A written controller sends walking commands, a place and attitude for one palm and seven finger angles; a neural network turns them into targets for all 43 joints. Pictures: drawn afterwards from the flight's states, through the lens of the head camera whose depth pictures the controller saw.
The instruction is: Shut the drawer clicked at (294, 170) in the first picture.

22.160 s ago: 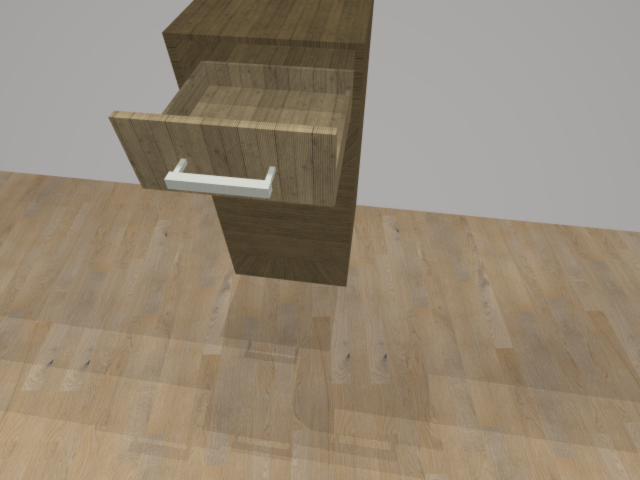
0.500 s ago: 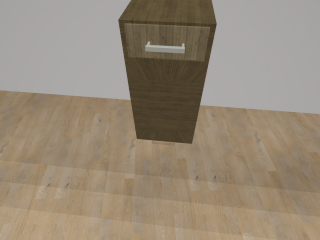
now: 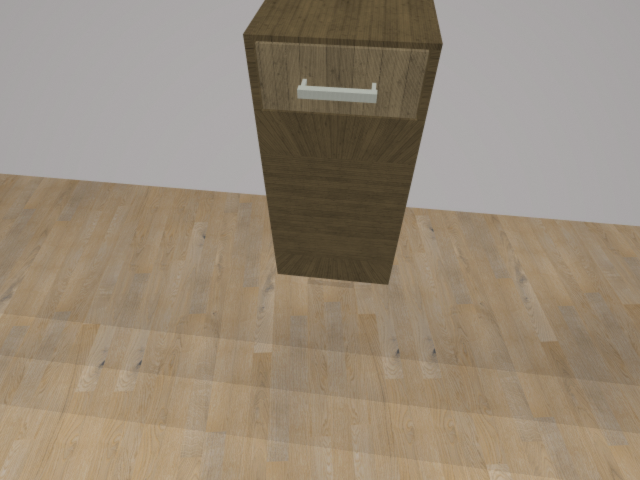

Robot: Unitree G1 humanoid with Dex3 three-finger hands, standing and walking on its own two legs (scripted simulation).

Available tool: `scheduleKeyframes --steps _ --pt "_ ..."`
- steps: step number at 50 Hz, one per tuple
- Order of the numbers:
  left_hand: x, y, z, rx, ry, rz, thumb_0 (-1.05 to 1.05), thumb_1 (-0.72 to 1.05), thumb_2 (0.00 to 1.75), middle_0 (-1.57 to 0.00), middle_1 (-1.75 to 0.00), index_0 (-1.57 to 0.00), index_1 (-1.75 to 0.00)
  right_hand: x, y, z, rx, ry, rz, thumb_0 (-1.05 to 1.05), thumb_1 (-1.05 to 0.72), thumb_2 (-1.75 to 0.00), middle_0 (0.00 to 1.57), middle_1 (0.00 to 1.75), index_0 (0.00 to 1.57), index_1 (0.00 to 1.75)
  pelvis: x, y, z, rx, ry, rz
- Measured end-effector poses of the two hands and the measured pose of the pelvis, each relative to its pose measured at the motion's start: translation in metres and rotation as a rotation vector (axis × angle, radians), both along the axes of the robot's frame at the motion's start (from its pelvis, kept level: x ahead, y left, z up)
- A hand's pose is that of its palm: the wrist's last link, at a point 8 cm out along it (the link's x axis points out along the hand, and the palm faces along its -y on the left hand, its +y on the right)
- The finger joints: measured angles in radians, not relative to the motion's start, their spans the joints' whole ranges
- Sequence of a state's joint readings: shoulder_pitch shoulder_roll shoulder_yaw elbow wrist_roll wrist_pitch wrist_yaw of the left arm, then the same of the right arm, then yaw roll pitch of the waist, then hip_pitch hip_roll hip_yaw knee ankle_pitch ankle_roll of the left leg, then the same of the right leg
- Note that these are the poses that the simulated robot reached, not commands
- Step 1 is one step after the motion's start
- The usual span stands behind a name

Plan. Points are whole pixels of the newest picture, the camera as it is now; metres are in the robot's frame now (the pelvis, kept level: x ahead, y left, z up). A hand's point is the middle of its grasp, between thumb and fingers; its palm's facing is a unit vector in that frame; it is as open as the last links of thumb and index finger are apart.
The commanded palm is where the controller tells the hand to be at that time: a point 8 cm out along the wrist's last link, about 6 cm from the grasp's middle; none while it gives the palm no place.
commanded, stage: look to check the result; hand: left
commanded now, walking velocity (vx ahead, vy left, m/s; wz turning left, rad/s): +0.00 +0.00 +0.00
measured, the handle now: (337, 89) +0.91 +0.00 +0.03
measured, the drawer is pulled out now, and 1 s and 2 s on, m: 0.00 0.00 0.00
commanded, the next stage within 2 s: stand and wait in 0.06 s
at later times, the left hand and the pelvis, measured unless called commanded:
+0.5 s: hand out of the picture -0.01 +0.15 -0.17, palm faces +0.06 -0.98 -0.18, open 7.4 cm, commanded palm none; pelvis +0.00 -0.01 +0.00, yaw +0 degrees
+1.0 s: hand out of the picture -0.01 +0.14 -0.18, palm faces +0.07 -0.98 -0.18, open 7.4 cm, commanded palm none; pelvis +0.01 -0.02 +0.00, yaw +0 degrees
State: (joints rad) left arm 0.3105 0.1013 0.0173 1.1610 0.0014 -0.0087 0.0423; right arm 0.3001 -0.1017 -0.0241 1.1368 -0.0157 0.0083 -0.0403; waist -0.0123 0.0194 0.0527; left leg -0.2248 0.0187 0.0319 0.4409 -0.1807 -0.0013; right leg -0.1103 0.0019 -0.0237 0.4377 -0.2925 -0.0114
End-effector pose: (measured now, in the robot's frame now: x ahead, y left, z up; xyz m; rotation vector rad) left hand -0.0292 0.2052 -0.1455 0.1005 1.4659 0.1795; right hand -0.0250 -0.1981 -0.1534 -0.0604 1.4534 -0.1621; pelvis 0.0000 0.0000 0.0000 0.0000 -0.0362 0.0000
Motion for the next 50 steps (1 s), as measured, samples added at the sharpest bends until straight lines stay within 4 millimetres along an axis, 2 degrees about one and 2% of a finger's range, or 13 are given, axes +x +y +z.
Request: scheduleKeyframes --steps 16,50 --pt "0.013 -0.004 0.000 0.003 -0.027 -0.009 0.00 0.91 0.90 -0.20 -0.30 -0.20 -0.30 0.000 -0.010 0.001 -0.006 0.005 0.000 0.00 -0.91 -0.89 0.19 0.30 0.20 0.30 0.003 -0.006 0.000 0.001 -0.002 0.002" --pt "0.012 -0.020 0.000 0.003 -0.021 0.005 0.00 0.91 0.90 -0.20 -0.30 -0.20 -0.30 0.010 -0.027 0.001 -0.013 -0.001 0.011 0.00 -0.91 -0.89 0.19 0.30 0.20 0.30 0.007 -0.021 0.000 0.001 -0.004 0.007"
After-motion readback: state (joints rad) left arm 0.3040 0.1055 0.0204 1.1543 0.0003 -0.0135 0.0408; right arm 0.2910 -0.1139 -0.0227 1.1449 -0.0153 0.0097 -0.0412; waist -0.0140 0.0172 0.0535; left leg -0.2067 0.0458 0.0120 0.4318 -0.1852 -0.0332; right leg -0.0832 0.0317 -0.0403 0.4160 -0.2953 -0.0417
